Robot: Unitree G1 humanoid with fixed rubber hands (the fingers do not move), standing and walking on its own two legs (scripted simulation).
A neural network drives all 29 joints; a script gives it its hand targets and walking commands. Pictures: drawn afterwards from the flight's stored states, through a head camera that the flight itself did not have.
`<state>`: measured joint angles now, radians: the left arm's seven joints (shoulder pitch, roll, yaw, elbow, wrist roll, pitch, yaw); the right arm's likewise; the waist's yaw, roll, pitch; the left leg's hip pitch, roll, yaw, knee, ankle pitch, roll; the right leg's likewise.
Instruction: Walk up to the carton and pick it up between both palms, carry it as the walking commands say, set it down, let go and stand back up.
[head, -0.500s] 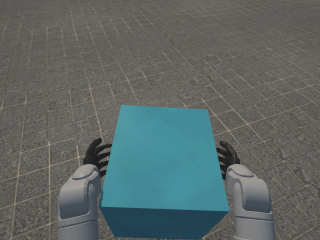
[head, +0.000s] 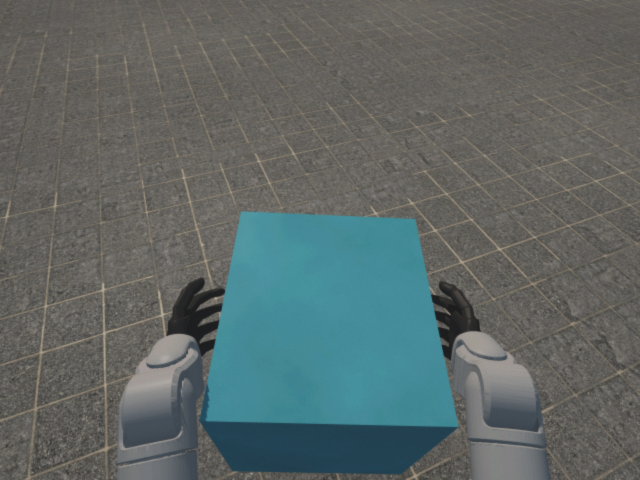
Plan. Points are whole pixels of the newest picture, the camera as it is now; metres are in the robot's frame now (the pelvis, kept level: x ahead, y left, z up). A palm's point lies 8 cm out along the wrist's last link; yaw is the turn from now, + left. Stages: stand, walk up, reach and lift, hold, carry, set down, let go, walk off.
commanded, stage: carry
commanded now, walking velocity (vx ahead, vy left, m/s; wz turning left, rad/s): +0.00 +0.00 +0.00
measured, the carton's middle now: (323, 346) +0.30 +0.00 -0.02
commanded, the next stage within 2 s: hold in 1.40 s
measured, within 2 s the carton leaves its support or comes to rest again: neither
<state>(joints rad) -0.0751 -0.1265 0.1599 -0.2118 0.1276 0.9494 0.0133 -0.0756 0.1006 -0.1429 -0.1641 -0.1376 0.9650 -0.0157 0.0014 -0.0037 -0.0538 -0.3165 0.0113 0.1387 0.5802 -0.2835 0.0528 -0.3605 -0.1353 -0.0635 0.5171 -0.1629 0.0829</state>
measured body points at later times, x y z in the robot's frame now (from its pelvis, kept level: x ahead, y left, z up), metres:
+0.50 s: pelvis +0.00 +0.00 +0.00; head -0.01 +0.00 +0.45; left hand +0.27 +0.17 +0.05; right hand +0.27 -0.17 +0.04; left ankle +0.02 +0.08 -0.73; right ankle +0.06 -0.18 -0.73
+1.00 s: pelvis +0.00 +0.00 +0.00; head -0.01 +0.00 +0.45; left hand +0.27 +0.17 +0.05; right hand +0.27 -0.17 +0.04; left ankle +0.02 +0.08 -0.73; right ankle +0.06 -0.18 -0.73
